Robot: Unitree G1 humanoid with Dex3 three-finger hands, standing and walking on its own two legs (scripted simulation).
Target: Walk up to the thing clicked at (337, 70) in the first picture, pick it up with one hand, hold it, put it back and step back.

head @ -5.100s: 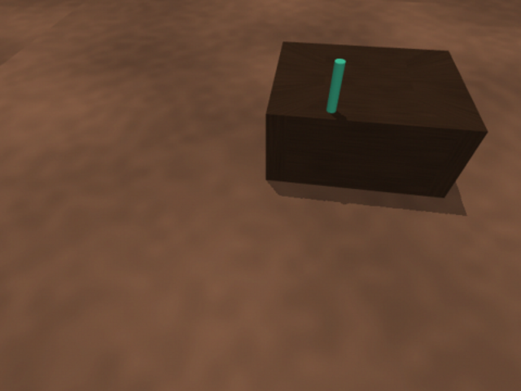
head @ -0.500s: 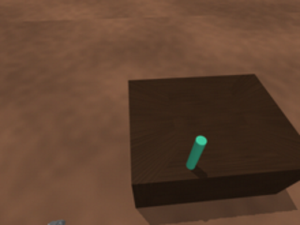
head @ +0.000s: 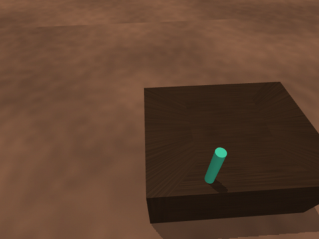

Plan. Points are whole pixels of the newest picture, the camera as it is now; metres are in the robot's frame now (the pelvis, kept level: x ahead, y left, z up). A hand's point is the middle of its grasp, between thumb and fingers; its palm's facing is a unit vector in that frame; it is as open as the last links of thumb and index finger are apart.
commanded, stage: walk up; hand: right
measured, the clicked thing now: (214, 167) +0.42 -0.20 -0.25
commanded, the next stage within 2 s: stand in 0.28 s
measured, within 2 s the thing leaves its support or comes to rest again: neither
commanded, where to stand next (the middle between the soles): +0.04 -0.01 m, yaw +2 degrees
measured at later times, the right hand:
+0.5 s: hand out of the picture +0.08 -0.25 -0.15, palm faces +0.00 +0.94 -0.34, open 7.3 cm
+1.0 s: hand out of the picture +0.06 -0.25 -0.15, palm faces +0.01 +0.94 -0.35, open 7.3 cm
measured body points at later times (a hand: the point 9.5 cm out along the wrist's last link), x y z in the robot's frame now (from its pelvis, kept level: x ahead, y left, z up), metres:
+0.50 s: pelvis +0.00 +0.00 +0.00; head +0.01 +0.00 +0.45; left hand +0.07 +0.30 -0.13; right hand +0.08 -0.30 -0.13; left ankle +0.05 +0.13 -0.74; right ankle -0.05 -0.14 -0.74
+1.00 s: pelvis -0.01 +0.01 +0.00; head +0.00 +0.01 +0.45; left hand +0.05 +0.31 -0.14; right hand +0.06 -0.30 -0.13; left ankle +0.05 +0.13 -0.74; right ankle -0.05 -0.14 -0.74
